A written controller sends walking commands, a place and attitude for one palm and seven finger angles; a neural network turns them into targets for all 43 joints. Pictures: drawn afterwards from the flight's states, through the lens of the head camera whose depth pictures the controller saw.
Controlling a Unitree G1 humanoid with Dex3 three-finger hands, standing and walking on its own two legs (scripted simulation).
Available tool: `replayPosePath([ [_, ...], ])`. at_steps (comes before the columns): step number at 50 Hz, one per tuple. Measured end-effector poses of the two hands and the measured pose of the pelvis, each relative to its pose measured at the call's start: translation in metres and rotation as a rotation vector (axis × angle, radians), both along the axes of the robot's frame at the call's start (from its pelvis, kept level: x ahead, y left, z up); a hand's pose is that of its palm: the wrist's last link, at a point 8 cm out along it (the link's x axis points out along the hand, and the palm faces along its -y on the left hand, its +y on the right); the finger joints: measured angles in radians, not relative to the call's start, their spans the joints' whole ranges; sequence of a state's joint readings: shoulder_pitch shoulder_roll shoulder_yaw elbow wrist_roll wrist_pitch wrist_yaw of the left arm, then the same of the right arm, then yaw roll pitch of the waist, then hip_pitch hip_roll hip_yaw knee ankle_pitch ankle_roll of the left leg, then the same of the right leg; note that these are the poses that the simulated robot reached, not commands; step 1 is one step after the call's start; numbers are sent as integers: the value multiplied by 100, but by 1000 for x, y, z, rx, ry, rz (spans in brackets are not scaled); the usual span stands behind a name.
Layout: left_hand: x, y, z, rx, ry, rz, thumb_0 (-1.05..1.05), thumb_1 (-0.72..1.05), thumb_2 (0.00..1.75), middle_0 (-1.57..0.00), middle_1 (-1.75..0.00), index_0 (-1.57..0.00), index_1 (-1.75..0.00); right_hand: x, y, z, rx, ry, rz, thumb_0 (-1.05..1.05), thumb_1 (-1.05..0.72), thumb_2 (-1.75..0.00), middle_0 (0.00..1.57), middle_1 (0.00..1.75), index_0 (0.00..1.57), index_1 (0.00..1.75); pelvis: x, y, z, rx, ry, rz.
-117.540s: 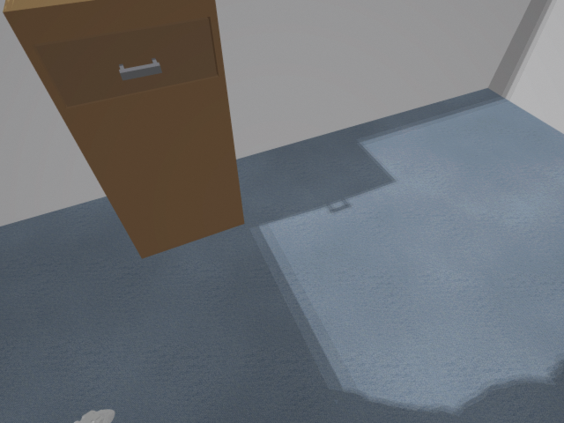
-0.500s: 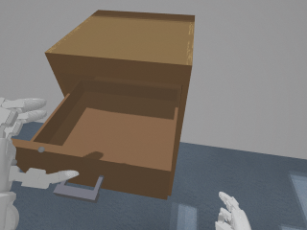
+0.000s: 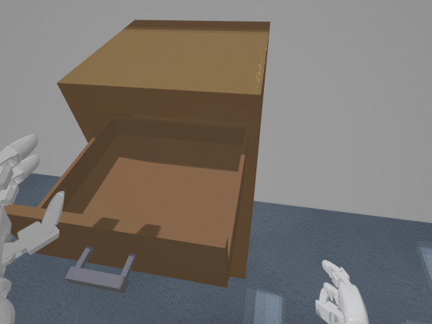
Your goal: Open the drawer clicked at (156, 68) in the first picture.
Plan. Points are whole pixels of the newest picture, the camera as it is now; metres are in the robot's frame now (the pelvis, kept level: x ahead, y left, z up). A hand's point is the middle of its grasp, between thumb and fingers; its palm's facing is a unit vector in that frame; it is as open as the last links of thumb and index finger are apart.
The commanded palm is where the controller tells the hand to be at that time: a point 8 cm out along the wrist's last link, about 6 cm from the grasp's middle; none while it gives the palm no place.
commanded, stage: draw the hand back to the body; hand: left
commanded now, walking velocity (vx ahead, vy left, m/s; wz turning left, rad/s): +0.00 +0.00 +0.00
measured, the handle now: (103, 267) +0.19 +0.23 +0.04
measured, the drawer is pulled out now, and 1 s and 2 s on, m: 0.30 0.30 0.30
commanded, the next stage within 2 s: step back with the hand held close in 0.22 s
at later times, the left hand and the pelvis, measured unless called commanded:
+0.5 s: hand (33, 215) +0.18 +0.25 +0.21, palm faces +0.42 -0.77 -0.49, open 7.4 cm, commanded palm +0.11 +0.29 +0.23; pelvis -0.02 +0.01 +0.00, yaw +0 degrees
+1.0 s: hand out of the picture +0.11 +0.26 +0.21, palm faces +0.41 -0.78 -0.46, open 7.4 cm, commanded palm +0.04 +0.31 +0.23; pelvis -0.09 +0.03 -0.01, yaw +0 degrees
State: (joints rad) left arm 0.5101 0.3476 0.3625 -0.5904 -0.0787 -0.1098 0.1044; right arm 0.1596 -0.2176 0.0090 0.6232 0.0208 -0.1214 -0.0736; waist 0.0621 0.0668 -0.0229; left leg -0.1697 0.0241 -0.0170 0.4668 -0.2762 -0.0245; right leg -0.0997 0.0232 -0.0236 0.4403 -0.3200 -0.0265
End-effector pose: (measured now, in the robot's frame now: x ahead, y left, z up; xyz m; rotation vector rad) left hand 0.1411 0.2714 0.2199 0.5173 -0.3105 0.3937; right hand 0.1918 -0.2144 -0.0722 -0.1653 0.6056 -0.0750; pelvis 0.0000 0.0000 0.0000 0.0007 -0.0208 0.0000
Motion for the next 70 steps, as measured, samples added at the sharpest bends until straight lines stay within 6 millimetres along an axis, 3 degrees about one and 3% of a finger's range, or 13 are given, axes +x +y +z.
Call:
replayPosePath([
  [8,-2,-3,-1,-8,5,-4,1,79,86,-22,-37,-22,-37,-2,2,0,7,1,11,2,-90,-90,20,30,20,30,-2,-2,0,0,-6,1],
  [18,-7,-1,5,10,-9,-6,2,87,90,-22,-31,-22,-31,-16,2,-5,13,26,1,2,-90,-90,20,30,20,30,-7,0,1,-3,-9,1],
  [23,-2,11,15,96,-41,-18,2,88,90,-22,-30,-21,-31,-30,-2,-9,3,75,-16,2,-90,-90,20,30,20,30,-15,6,0,-16,21,5],
  [30,1,12,-1,111,54,-103,2,89,90,-21,-30,-21,-31,-59,-10,-9,-20,134,-105,2,-90,-90,20,30,20,30,-28,18,-1,-8,48,-13],
  [40,-36,20,8,175,1,-124,2,88,90,-22,-30,-22,-31,-92,1,-7,-45,138,-100,2,-90,-90,20,29,20,30,-58,24,-5,-9,55,-8],
  [49,-72,25,5,120,-93,-86,1,88,90,-22,-30,-22,-31,-112,11,-7,-47,99,-53,2,-90,-90,20,30,20,30,-84,25,-10,-31,46,2],
  [58,-86,35,3,145,-133,-87,2,88,90,-22,-30,-22,-31,-136,16,-5,-73,81,-53,2,-90,-90,20,30,21,30,-104,30,-15,-31,38,-4],
  [70,-110,17,7,151,-208,-126,1,88,90,-22,-30,-22,-31,-166,5,-21,-73,136,-34,2,-90,-90,20,30,21,30,-126,23,-22,-15,27,14],
])
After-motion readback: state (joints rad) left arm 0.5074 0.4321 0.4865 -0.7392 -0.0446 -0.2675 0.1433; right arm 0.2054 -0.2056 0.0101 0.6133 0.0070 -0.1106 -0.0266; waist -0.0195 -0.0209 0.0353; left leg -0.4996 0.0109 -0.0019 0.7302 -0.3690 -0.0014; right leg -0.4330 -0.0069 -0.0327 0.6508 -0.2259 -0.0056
